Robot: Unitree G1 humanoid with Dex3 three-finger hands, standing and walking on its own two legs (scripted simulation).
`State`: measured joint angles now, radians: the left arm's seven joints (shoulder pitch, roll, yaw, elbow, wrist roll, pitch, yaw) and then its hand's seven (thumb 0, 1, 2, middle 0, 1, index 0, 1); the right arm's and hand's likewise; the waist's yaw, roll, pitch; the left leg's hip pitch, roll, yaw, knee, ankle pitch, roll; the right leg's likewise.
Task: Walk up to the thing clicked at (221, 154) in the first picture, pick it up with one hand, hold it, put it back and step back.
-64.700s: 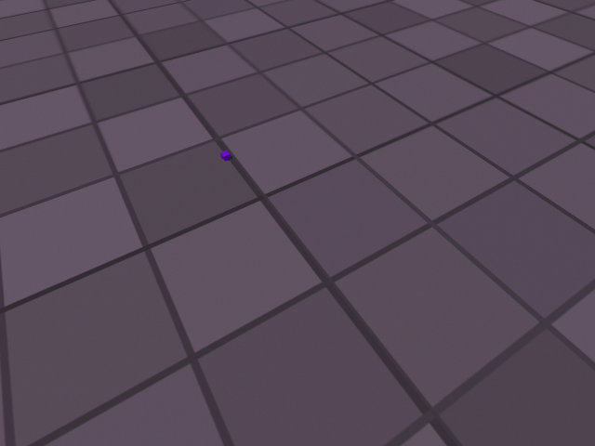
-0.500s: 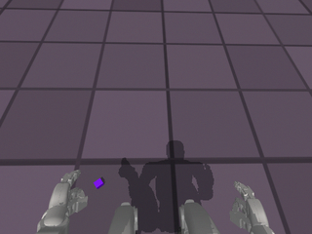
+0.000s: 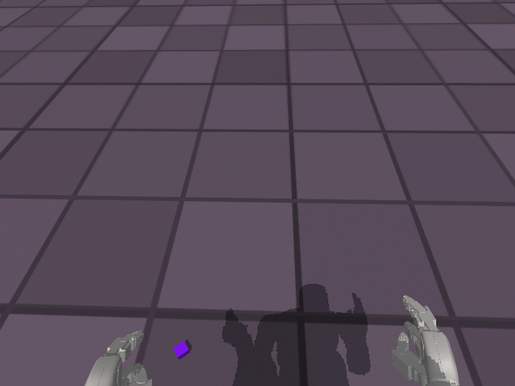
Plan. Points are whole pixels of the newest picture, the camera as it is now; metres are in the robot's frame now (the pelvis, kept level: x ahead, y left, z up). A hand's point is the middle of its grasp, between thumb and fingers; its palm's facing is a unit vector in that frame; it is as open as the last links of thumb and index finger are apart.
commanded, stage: home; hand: left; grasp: from above
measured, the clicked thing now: (181, 350) +0.39 +0.29 -0.70
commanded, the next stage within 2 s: stand in 1.82 s
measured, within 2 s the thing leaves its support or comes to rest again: neither
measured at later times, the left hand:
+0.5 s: hand (150, 382) +0.16 +0.18 -0.05, palm faces +0.04 -0.98 -0.20, open 7.4 cm
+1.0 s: hand (150, 381) +0.16 +0.18 -0.05, palm faces +0.04 -0.98 -0.20, open 7.4 cm
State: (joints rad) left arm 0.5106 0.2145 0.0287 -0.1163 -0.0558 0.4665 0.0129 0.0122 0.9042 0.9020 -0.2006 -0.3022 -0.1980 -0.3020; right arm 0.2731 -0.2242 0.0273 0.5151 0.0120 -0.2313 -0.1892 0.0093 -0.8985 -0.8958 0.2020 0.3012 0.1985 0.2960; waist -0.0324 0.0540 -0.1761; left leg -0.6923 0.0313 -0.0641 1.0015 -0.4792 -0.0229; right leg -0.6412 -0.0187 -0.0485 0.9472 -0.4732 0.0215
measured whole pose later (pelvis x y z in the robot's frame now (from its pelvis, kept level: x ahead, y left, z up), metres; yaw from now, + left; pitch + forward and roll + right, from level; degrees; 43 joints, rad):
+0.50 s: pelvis +0.00 +0.00 +0.00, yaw +0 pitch +10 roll -2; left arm 0.50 0.22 0.03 -0.12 -0.06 0.46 0.01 0.01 0.91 0.90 -0.20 -0.30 -0.20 -0.30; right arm 0.30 -0.22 0.03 0.55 0.01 -0.25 -0.19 0.01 -0.90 -0.90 0.20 0.30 0.20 0.30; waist -0.04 0.05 -0.16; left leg -0.70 0.04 -0.06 1.01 -0.49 -0.02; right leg -0.65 -0.01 -0.04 0.95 -0.48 0.02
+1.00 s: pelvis +0.00 +0.00 +0.00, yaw +0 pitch +10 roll -2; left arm 0.50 0.22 0.03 -0.12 -0.06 0.46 0.01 0.01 0.91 0.90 -0.20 -0.30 -0.20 -0.30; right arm 0.28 -0.22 0.03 0.54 0.01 -0.25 -0.19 0.01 -0.90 -0.90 0.20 0.30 0.20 0.30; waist -0.03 0.05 -0.16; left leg -0.69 0.04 -0.06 1.01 -0.49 -0.02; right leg -0.65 -0.01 -0.04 0.96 -0.48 0.02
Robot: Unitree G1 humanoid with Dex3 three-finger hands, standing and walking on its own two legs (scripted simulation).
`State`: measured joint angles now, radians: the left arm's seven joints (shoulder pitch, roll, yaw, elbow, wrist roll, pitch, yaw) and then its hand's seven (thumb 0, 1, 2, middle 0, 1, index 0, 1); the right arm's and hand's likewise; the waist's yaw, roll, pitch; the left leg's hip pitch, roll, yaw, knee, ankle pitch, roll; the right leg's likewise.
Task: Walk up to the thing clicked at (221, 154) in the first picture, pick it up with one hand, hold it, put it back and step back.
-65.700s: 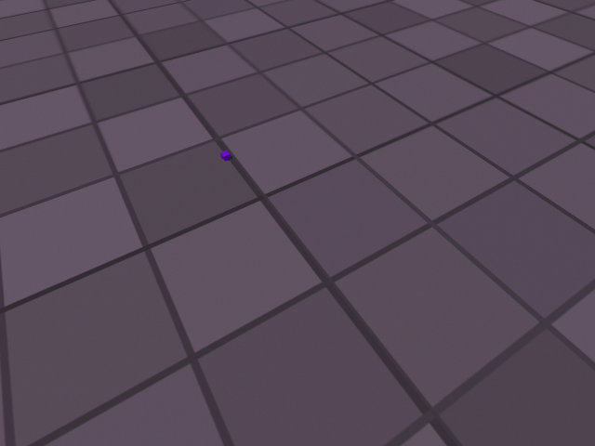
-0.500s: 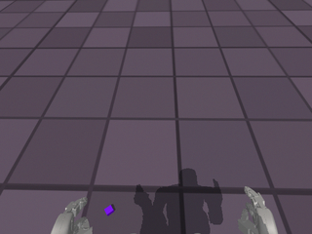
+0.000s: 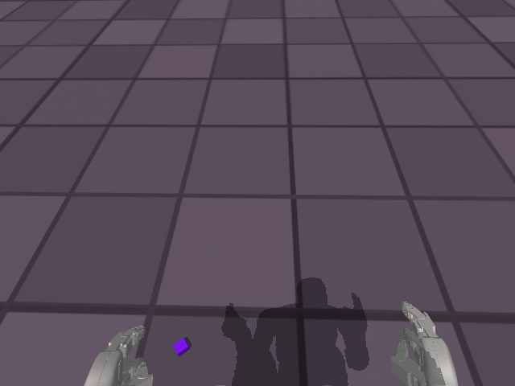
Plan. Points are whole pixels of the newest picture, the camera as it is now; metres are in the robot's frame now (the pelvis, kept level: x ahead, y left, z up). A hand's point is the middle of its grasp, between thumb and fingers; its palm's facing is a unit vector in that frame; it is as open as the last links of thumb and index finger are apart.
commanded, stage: home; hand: left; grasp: from above
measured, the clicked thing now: (181, 347) +0.38 +0.29 -0.70
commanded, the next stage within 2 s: stand in 0.82 s
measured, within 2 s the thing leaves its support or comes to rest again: neither
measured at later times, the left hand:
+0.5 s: hand (151, 381) +0.16 +0.17 -0.04, palm faces +0.04 -0.98 -0.20, open 7.4 cm
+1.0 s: hand (143, 383) +0.16 +0.19 -0.07, palm faces +0.01 -0.96 -0.29, open 7.4 cm
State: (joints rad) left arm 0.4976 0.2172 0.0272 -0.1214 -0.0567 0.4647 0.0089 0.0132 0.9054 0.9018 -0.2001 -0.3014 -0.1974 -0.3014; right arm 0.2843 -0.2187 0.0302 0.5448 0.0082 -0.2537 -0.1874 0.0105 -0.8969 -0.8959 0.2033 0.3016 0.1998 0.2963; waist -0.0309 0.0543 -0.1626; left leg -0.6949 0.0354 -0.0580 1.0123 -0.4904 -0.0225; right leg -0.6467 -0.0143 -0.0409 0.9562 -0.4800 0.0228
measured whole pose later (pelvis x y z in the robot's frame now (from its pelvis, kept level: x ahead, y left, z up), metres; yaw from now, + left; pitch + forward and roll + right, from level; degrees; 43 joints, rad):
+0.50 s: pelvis +0.00 +0.00 +0.00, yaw +0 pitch +10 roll -2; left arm 0.51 0.22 0.02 -0.13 -0.06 0.46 0.01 0.01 0.91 0.90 -0.20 -0.30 -0.20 -0.30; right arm 0.28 -0.23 0.02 0.54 0.01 -0.24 -0.19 0.01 -0.90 -0.90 0.20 0.30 0.20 0.30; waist -0.03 0.05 -0.17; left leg -0.70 0.04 -0.06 1.02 -0.49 -0.03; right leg -0.65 -0.01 -0.04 0.96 -0.49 0.02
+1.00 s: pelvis -0.01 +0.00 +0.01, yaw +0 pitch +5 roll -1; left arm 0.33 0.26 -0.01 0.19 0.02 0.23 0.02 0.01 0.90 0.90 -0.20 -0.30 -0.20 -0.30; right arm 0.21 -0.25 0.02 0.68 -0.08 -0.14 -0.10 0.01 -0.90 -0.90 0.20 0.30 0.20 0.30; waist 0.01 0.01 -0.05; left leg -0.58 0.01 -0.03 0.95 -0.46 -0.01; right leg -0.56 -0.04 -0.02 0.94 -0.47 0.02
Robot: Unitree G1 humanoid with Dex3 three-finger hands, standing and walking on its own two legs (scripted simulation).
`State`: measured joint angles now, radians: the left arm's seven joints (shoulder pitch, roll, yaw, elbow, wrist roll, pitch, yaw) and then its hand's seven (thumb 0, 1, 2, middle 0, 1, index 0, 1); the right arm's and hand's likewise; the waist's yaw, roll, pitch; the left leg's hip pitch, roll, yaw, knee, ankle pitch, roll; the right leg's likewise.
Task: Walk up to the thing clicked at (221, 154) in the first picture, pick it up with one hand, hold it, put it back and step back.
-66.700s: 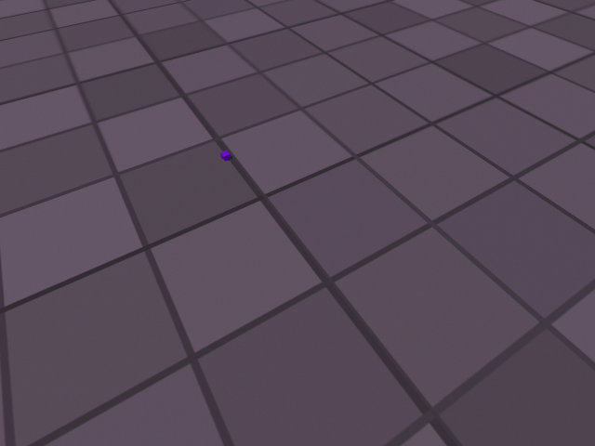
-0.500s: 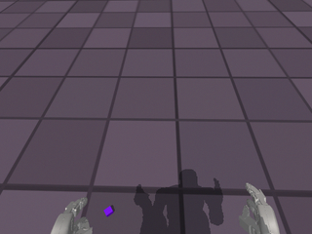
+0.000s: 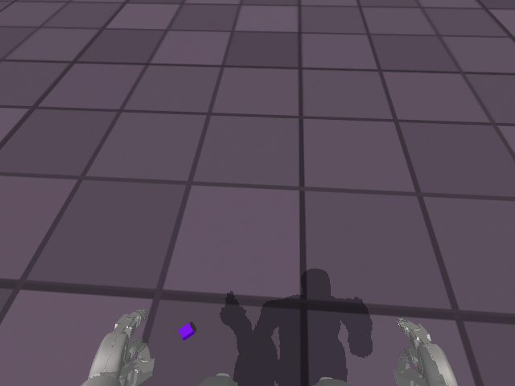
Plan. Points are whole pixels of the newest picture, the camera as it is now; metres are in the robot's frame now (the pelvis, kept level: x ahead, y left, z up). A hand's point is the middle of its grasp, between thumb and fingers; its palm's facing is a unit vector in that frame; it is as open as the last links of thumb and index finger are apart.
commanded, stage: stand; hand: left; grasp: from above
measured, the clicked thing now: (186, 331) +0.39 +0.29 -0.71
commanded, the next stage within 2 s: none
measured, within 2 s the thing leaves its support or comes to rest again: neither
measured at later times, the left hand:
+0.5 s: hand out of the picture +0.05 +0.24 -0.11, palm faces +0.05 -0.95 -0.32, open 7.4 cm
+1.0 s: hand out of the picture +0.05 +0.24 -0.10, palm faces +0.04 -0.94 -0.34, open 7.4 cm
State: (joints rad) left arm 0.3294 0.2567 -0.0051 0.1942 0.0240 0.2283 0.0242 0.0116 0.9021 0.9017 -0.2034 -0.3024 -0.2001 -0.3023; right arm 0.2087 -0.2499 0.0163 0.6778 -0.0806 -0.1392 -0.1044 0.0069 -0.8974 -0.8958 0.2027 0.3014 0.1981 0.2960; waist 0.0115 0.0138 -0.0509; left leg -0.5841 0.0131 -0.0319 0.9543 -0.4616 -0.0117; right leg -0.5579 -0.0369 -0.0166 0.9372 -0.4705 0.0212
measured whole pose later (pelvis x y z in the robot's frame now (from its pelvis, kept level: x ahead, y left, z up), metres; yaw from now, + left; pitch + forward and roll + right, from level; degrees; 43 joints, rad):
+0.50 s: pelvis +0.01 +0.01 +0.05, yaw +1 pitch -3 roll +0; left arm 0.22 0.27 0.03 1.00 0.03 0.02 0.03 0.01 0.90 0.90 -0.20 -0.30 -0.20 -0.30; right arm 0.18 -0.28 -0.04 1.02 -0.03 -0.01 -0.02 0.00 -0.90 -0.90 0.20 0.30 0.20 0.30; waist 0.03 0.01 0.05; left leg -0.22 0.00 -0.03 0.55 -0.28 0.00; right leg -0.19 -0.05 -0.02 0.53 -0.29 0.04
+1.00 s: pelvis +0.00 +0.00 +0.06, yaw +1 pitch -4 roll +0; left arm 0.15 0.30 0.03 1.14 0.02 0.00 0.02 0.01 0.90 0.90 -0.20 -0.30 -0.20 -0.30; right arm 0.13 -0.31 -0.03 1.13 -0.02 0.00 -0.02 0.00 -0.90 -0.90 0.20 0.30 0.20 0.30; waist 0.02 0.02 0.06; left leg -0.12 0.01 -0.03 0.38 -0.18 -0.02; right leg -0.09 -0.04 -0.04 0.36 -0.20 0.03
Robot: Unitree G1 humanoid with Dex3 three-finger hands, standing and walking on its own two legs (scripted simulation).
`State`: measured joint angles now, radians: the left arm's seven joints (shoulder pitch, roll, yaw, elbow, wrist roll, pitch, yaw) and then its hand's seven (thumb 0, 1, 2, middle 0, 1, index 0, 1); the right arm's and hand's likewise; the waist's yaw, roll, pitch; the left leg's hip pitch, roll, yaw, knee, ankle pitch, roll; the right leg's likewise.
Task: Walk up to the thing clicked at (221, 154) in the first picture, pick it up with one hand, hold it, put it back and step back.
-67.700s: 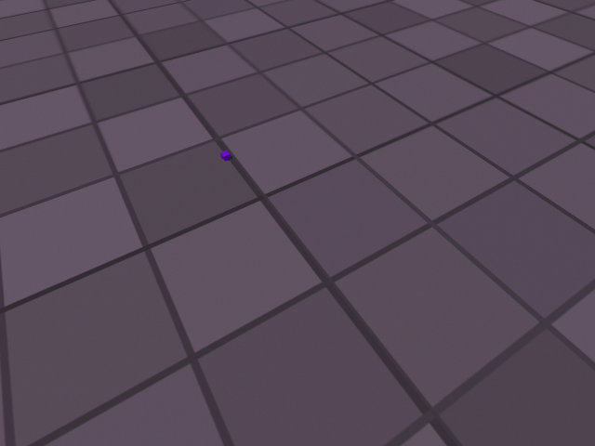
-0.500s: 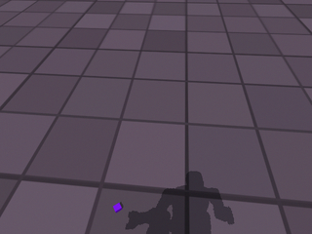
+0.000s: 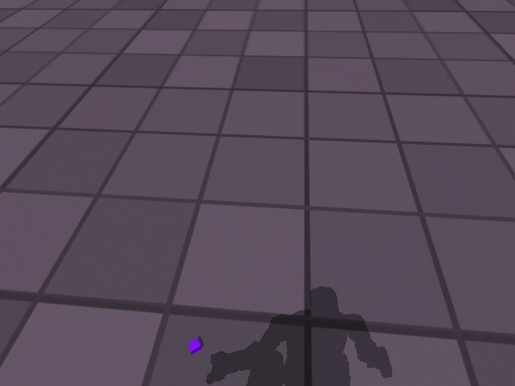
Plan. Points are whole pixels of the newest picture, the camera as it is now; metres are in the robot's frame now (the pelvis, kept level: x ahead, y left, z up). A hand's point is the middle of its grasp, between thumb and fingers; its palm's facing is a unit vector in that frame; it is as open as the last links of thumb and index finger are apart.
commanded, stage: stand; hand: left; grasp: from above
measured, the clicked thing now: (194, 345) +0.39 +0.29 -0.77
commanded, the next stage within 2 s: step back in 1.44 s
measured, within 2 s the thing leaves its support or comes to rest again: neither
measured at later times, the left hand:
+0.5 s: hand out of the picture +0.08 +0.24 -0.16, palm faces +0.02 -0.94 -0.33, open 7.4 cm
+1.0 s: hand out of the picture +0.08 +0.24 -0.16, palm faces +0.01 -0.94 -0.33, open 7.4 cm
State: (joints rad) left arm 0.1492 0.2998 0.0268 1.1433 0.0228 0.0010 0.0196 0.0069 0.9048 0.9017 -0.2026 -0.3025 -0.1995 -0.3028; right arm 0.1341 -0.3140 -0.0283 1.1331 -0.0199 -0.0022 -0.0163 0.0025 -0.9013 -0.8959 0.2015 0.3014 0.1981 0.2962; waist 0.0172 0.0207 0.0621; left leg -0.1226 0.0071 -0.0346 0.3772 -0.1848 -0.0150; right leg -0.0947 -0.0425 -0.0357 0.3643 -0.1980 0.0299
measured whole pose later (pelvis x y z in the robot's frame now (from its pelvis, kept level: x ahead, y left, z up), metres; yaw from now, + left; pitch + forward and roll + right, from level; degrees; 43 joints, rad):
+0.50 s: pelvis +0.01 +0.00 +0.00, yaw +0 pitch -3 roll +0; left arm 0.11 0.31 0.03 1.15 0.01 0.00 0.01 0.01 0.90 0.90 -0.20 -0.30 -0.20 -0.30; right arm 0.11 -0.32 -0.01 1.14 -0.02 -0.01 -0.02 0.00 -0.90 -0.90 0.20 0.30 0.20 0.30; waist 0.01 0.02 0.06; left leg -0.11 0.01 -0.03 0.35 -0.18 -0.02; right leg -0.09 -0.04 -0.03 0.34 -0.20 0.03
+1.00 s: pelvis +0.01 +0.00 +0.00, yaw +0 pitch -3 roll +0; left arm 0.11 0.32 0.03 1.15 0.01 0.00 0.00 0.01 0.90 0.90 -0.20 -0.30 -0.20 -0.30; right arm 0.11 -0.34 -0.01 1.14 -0.01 -0.01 -0.01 0.00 -0.90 -0.90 0.20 0.30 0.20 0.30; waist 0.01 0.01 0.05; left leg -0.10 0.02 -0.03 0.33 -0.18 -0.02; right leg -0.08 -0.03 -0.03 0.33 -0.19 0.02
